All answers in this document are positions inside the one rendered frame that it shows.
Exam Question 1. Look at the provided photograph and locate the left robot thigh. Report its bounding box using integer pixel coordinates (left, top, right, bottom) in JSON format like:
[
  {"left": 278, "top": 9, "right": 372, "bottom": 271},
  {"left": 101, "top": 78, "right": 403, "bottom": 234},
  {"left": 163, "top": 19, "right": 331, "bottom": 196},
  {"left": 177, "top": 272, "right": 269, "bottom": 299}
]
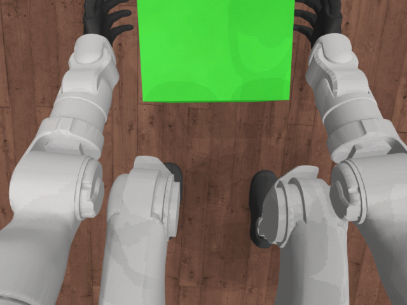
[{"left": 99, "top": 168, "right": 180, "bottom": 305}]

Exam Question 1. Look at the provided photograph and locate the carton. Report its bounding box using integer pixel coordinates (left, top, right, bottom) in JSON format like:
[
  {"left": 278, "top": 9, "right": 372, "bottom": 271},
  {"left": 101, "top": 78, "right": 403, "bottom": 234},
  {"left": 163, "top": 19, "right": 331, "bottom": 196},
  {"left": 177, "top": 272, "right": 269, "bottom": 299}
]
[{"left": 137, "top": 0, "right": 295, "bottom": 103}]

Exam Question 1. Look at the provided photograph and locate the right robot shin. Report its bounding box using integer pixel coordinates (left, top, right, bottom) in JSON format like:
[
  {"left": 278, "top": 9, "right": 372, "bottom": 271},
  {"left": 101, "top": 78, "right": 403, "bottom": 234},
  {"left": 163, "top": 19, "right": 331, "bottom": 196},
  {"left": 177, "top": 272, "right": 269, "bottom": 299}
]
[{"left": 258, "top": 165, "right": 348, "bottom": 245}]

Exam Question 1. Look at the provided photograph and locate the robot right hand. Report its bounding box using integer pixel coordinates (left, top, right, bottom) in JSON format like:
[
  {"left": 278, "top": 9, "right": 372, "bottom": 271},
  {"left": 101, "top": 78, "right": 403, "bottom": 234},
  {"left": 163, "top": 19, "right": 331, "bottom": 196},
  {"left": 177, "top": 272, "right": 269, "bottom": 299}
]
[{"left": 293, "top": 0, "right": 343, "bottom": 49}]

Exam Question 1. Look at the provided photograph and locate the robot left hand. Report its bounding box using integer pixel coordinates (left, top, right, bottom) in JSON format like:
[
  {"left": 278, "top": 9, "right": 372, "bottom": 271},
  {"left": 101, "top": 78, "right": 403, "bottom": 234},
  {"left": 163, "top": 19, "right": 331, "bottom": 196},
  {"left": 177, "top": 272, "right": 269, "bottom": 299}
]
[{"left": 83, "top": 0, "right": 134, "bottom": 47}]

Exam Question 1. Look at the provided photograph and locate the robot right upper arm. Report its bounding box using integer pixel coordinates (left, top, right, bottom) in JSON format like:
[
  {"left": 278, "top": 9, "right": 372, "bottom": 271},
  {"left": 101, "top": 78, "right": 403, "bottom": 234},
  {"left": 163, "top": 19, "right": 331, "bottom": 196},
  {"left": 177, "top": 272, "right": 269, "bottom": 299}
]
[{"left": 329, "top": 153, "right": 407, "bottom": 305}]

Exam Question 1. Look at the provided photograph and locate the robot left upper arm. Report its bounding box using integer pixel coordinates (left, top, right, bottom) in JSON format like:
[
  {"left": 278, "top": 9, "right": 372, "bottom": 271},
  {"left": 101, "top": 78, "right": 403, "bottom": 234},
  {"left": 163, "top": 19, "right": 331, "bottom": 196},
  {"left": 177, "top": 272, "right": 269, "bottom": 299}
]
[{"left": 0, "top": 151, "right": 104, "bottom": 305}]

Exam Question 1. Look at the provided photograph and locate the left robot forearm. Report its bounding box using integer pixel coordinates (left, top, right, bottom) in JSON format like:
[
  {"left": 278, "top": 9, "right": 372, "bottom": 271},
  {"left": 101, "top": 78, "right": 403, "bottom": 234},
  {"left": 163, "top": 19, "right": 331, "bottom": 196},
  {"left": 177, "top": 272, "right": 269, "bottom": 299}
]
[{"left": 9, "top": 34, "right": 120, "bottom": 210}]

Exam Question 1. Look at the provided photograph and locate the right robot forearm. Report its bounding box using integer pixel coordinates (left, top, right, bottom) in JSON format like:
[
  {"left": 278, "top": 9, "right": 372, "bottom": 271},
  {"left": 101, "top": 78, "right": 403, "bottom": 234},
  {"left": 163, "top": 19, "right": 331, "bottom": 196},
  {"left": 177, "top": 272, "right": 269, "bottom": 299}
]
[{"left": 305, "top": 33, "right": 407, "bottom": 164}]

